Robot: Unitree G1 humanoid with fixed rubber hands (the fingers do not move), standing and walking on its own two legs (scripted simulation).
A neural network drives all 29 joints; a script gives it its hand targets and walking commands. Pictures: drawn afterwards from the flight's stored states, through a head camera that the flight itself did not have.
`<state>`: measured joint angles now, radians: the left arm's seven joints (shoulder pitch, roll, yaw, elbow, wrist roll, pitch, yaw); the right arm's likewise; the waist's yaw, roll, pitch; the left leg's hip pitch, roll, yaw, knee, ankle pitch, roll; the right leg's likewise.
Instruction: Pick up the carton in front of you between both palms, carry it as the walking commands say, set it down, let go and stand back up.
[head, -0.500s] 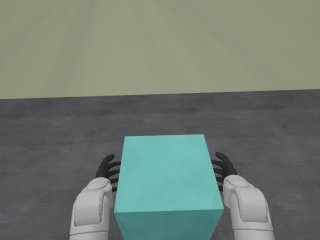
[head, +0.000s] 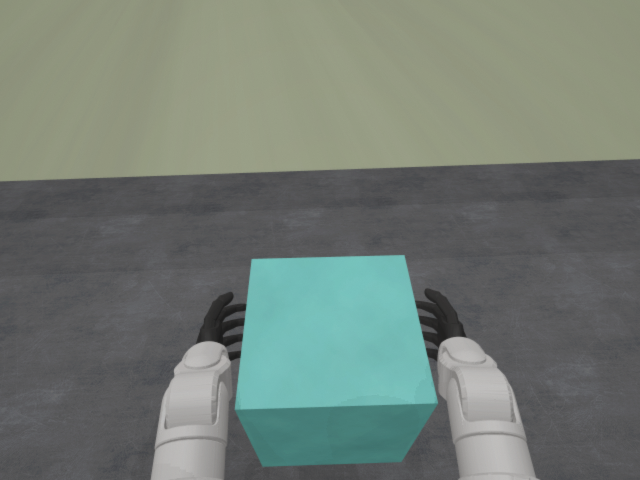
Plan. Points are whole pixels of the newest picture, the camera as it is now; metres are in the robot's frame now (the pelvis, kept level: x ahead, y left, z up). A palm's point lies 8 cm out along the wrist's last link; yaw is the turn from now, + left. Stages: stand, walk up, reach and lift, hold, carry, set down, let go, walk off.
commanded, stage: carry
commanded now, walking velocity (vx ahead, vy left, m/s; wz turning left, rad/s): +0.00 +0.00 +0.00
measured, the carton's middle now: (330, 365) +0.32 +0.00 -0.04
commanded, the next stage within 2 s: hold in 0.10 s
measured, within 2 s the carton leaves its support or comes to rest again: neither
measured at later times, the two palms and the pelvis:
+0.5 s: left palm (221, 366) +0.27 +0.13 +0.05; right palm (476, 381) +0.24 -0.16 +0.05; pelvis -0.03 +0.01 +0.01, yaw -4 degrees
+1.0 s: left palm (219, 354) +0.30 +0.15 +0.02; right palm (448, 358) +0.29 -0.15 +0.02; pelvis -0.05 +0.02 -0.01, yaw -5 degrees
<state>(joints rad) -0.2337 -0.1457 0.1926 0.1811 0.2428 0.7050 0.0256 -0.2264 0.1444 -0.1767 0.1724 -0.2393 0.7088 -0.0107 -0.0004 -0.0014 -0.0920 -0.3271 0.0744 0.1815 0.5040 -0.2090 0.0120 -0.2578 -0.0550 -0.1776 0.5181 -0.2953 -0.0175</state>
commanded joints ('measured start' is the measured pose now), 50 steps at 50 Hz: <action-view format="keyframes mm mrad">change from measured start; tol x8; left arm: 1 -415 -876 -563 -69 -248 -4 -223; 6 -325 -886 -553 -84 -247 9 -230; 11 -402 -838 -562 -140 -241 -15 -227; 19 -401 -873 -490 -38 -194 -16 -225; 34 -611 -963 -452 85 -196 -21 -292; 42 -853 -940 -168 404 -60 -95 -255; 50 -792 -671 135 473 136 -202 -169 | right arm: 1 -417 872 550 -71 236 -10 202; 8 -326 863 506 -100 201 -20 193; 33 -585 943 423 99 180 -42 272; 42 -907 861 128 427 26 -144 299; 50 -835 612 -156 556 -170 -245 211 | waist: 1 1 3 -265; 5 1 1 -243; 6 0 -45 -127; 50 23 1 38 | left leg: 1 142 101 -107 -43 211 2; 5 131 101 -108 -46 193 1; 6 334 -164 -232 -82 398 17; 7 387 -155 -268 -79 453 22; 32 383 -140 -255 -150 -46 10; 40 262 -97 -319 -161 -345 20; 50 89 -141 -264 35 -156 1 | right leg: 1 54 -114 110 -74 218 -1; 5 41 -114 112 -81 206 -3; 6 127 126 263 -147 507 -12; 7 150 112 290 -126 591 -12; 13 280 120 281 -166 414 -5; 38 43 115 251 -132 -155 -41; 50 -245 140 243 44 -102 -34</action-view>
